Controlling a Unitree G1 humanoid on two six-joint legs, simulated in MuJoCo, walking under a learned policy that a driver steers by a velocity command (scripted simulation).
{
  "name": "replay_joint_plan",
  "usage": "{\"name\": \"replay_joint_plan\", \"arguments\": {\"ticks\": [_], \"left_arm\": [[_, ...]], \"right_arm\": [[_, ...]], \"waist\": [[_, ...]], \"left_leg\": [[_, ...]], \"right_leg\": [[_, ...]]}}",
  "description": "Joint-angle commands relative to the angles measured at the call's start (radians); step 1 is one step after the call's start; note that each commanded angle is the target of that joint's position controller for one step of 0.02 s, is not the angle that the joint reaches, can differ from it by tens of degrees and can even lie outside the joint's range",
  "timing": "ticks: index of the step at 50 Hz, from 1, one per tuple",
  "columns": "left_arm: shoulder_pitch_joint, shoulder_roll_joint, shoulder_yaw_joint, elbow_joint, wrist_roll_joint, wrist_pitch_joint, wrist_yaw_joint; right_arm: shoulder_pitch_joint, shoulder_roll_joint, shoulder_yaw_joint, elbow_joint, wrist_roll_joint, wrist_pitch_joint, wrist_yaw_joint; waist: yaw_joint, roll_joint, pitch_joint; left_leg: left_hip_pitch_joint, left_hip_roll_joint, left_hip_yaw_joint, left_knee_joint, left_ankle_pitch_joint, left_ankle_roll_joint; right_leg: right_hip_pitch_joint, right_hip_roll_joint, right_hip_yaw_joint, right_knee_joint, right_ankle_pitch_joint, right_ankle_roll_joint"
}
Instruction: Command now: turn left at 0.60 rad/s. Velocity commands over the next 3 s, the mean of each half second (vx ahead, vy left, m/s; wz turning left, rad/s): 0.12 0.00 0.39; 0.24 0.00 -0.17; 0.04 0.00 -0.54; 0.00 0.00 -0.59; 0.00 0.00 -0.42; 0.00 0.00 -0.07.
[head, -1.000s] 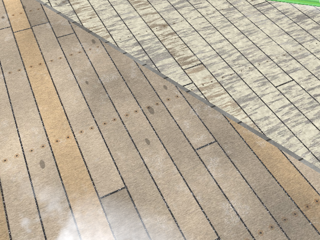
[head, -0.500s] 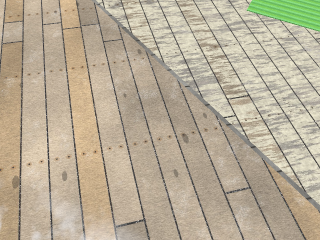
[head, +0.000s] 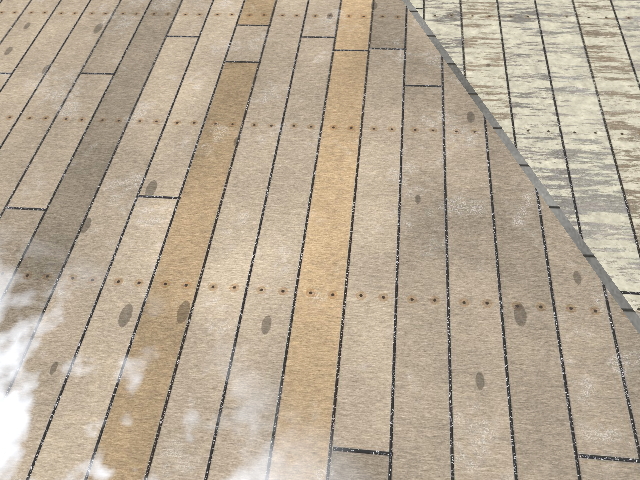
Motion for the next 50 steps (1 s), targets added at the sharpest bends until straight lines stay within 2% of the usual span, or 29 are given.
{"name": "replay_joint_plan", "arguments": {"ticks": [1,3,5,6,7,8,9,10,11,12,13,14,15,18,23,31,34,36,37,38,39,40,41,42,43,44,45,47,50], "left_arm": [[0.006,0.18,0.052,-0.054,0.005,-0.01,-0.008],[0.005,0.197,0.059,-0.052,0.008,-0.006,-0.017],[0.01,0.213,0.066,-0.048,0.004,0.001,-0.022],[-0.001,0.218,0.068,-0.047,-0.004,0.005,-0.023],[0.004,0.211,0.068,-0.042,-0.011,0.01,-0.025],[0.056,0.175,0.061,-0.032,-0.009,0.015,-0.032],[0.068,0.076,0.032,-0.096,0.0,0.023,-0.037],[-0.03,0.129,0.039,-0.102,0.0,0.042,-0.014],[-0.031,0.132,0.042,-0.093,-0.017,0.051,-0.014],[-0.008,0.14,0.046,-0.073,-0.021,0.047,-0.024],[0.008,0.158,0.053,-0.057,-0.008,0.04,-0.035],[0.03,0.169,0.058,-0.036,0.009,0.037,-0.047],[0.031,0.168,0.059,-0.027,0.014,0.035,-0.057],[0.004,0.137,0.055,-0.014,0.01,0.024,-0.076],[-0.039,0.122,0.055,-0.004,0.011,0.0,-0.077],[-0.152,0.089,0.039,-0.041,0.004,-0.033,-0.076],[-0.123,0.07,0.029,-0.043,0.001,-0.045,-0.071],[-0.04,0.069,0.032,-0.019,-0.002,-0.051,-0.059],[0.036,0.08,0.039,0.011,0.003,-0.058,-0.05],[0.13,0.122,0.054,0.033,0.012,-0.068,-0.042],[0.233,0.242,0.077,0.025,0.023,-0.075,-0.033],[0.226,0.303,0.09,0.032,-0.015,-0.063,-0.04],[0.175,0.234,0.079,0.028,-0.046,-0.058,-0.049],[0.106,0.182,0.066,0.008,-0.043,-0.056,-0.054],[0.057,0.148,0.056,-0.002,-0.033,-0.052,-0.055],[0.043,0.132,0.051,-0.003,-0.033,-0.05,-0.052],[0.036,0.131,0.051,-0.001,-0.031,-0.049,-0.05],[0.062,0.15,0.058,0.007,-0.028,-0.049,-0.048],[0.086,0.164,0.066,0.01,-0.029,-0.037,-0.04]], "right_arm": [[-0.022,-0.043,0.001,-0.086,0.003,-0.009,0.01],[-0.027,-0.045,0.005,-0.097,0.008,-0.012,0.011],[-0.02,-0.049,0.006,-0.106,0.011,-0.019,0.01],[0.006,-0.044,0.007,-0.101,0.007,-0.026,0.008],[0.041,-0.048,0.006,-0.089,-0.002,-0.036,-0.001],[0.058,-0.096,-0.003,-0.086,-0.018,-0.05,-0.015],[0.04,-0.241,-0.029,-0.125,-0.011,-0.06,-0.022],[0.127,-0.235,-0.041,-0.103,-0.008,-0.06,-0.025],[0.088,-0.171,-0.018,-0.091,-0.008,-0.06,-0.029],[0.033,-0.119,-0.002,-0.088,-0.005,-0.058,-0.032],[0.004,-0.094,0.007,-0.087,-0.005,-0.058,-0.036],[0.01,-0.072,0.015,-0.083,-0.003,-0.062,-0.04],[0.031,-0.061,0.021,-0.073,-0.002,-0.067,-0.038],[0.101,-0.076,0.02,-0.033,-0.003,-0.094,-0.034],[0.167,-0.085,0.018,0.013,-0.005,-0.127,-0.038],[0.25,-0.09,0.013,0.08,-0.008,-0.156,-0.039],[0.238,-0.083,0.016,0.103,-0.014,-0.162,-0.043],[0.214,-0.088,0.015,0.113,-0.009,-0.159,-0.047],[0.212,-0.083,0.018,0.118,-0.004,-0.158,-0.05],[0.208,-0.072,0.024,0.113,-0.003,-0.16,-0.054],[0.21,-0.023,0.04,0.059,0.001,-0.16,-0.061],[0.273,-0.029,0.032,0.059,-0.011,-0.152,-0.062],[0.265,-0.052,0.029,0.079,-0.032,-0.133,-0.063],[0.22,-0.05,0.029,0.076,-0.031,-0.129,-0.056],[0.191,-0.043,0.03,0.071,-0.026,-0.126,-0.052],[0.176,-0.045,0.028,0.064,-0.026,-0.118,-0.05],[0.182,-0.039,0.03,0.066,-0.027,-0.108,-0.048],[0.174,-0.033,0.03,0.056,-0.026,-0.094,-0.049],[0.115,-0.032,0.029,0.034,-0.025,-0.077,-0.053]], "waist": [[0.016,-0.204,-0.117],[0.02,-0.223,-0.122],[0.015,-0.225,-0.127],[-0.007,-0.206,-0.13],[-0.029,-0.161,-0.134],[-0.029,0.01,-0.123],[0.012,0.289,-0.102],[-0.09,0.164,-0.121],[-0.044,0.124,-0.083],[-0.013,0.108,-0.067],[0.0,0.131,-0.069],[-0.007,0.151,-0.071],[-0.011,0.136,-0.072],[-0.024,0.078,-0.038],[-0.043,0.07,-0.012],[-0.077,0.048,0.027],[-0.048,0.06,0.024],[0.0,0.048,-0.019],[0.034,0.012,-0.064],[0.075,-0.03,-0.138],[0.091,-0.187,-0.236],[0.038,-0.295,-0.268],[0.005,-0.146,-0.216],[-0.006,-0.091,-0.139],[-0.021,-0.072,-0.103],[-0.032,-0.088,-0.091],[-0.042,-0.104,-0.111],[-0.043,-0.099,-0.154],[-0.027,-0.098,-0.16]], "left_leg": [[0.026,0.027,0.047,-0.139,-0.01,0.018],[0.098,0.023,0.082,-0.226,-0.024,0.037],[0.149,0.018,0.103,-0.328,-0.004,0.057],[0.209,0.011,0.115,-0.431,0.06,0.072],[0.294,-0.002,0.105,-0.562,0.157,0.086],[0.377,0.093,-0.084,-0.724,0.193,0.109],[0.417,0.411,-0.492,-0.743,0.55,0.219],[0.318,0.432,-0.441,-0.718,0.641,0.329],[0.283,0.366,-0.35,-0.718,0.609,0.325],[0.269,0.287,-0.282,-0.759,0.397,0.283],[0.296,0.23,-0.257,-0.796,0.202,0.25],[0.317,0.201,-0.249,-0.83,0.088,0.246],[0.341,0.199,-0.263,-0.858,0.016,0.244],[0.411,0.221,-0.287,-0.902,-0.009,0.247],[0.448,0.244,-0.291,-0.93,-0.009,0.277],[0.414,0.262,-0.26,-0.914,0.069,0.305],[0.37,0.252,-0.163,-0.827,0.421,0.269],[0.331,0.236,-0.102,-0.713,0.645,0.219],[0.322,0.192,-0.052,-0.582,0.763,0.187],[0.267,0.139,0.007,-0.397,0.726,0.15],[0.079,0.038,0.09,-0.07,0.387,0.099],[-0.09,-0.073,0.063,0.116,-0.131,0.079],[-0.1,0.004,-0.009,0.2,-0.106,0.08],[-0.113,0.028,-0.007,0.204,-0.049,0.076],[-0.112,0.057,-0.008,0.163,-0.002,0.072],[-0.096,0.071,-0.003,0.126,0.033,0.061],[-0.063,0.067,0.006,0.115,0.063,0.048],[-0.056,0.052,0.011,0.104,0.094,0.026],[-0.105,0.052,0.005,0.059,0.124,0.006]], "right_leg": [[0.102,-0.249,0.146,-0.1,0.307,-0.174],[0.073,-0.255,0.124,-0.08,0.301,-0.163],[0.067,-0.267,0.112,-0.041,0.298,-0.145],[0.042,-0.261,0.087,0.005,0.279,-0.118],[-0.013,-0.244,0.049,0.078,0.221,-0.069],[-0.132,-0.179,-0.02,0.248,0.051,0.002],[-0.381,-0.003,-0.077,0.467,-0.444,0.079],[-0.353,0.004,0.075,0.594,-0.44,0.073],[-0.34,-0.008,0.109,0.635,-0.366,0.064],[-0.324,-0.021,0.121,0.611,-0.27,0.055],[-0.332,-0.022,0.109,0.593,-0.201,0.051],[-0.337,-0.017,0.093,0.602,-0.152,0.053],[-0.351,-0.012,0.09,0.6,-0.125,0.054],[-0.413,-0.012,0.095,0.536,-0.069,0.056],[-0.468,-0.018,0.098,0.441,-0.035,0.059],[-0.428,-0.021,0.086,0.257,-0.012,0.039],[-0.285,0.008,0.059,0.197,-0.033,0.004],[-0.109,0.051,0.038,0.126,0.015,-0.025],[0.013,0.088,0.031,0.058,0.049,-0.04],[0.156,0.032,0.106,0.024,0.093,-0.063],[0.326,-0.23,0.457,-0.023,0.242,-0.145],[0.365,-0.36,0.734,-0.087,0.583,-0.268],[0.289,-0.326,0.64,-0.068,0.556,-0.269],[0.193,-0.268,0.532,-0.071,0.569,-0.253],[0.135,-0.212,0.45,-0.093,0.582,-0.224],[0.101,-0.173,0.404,-0.108,0.627,-0.206],[0.076,-0.145,0.366,-0.11,0.683,-0.2],[0.079,-0.13,0.349,-0.098,0.754,-0.203],[0.081,-0.116,0.37,-0.102,0.661,-0.2]]}}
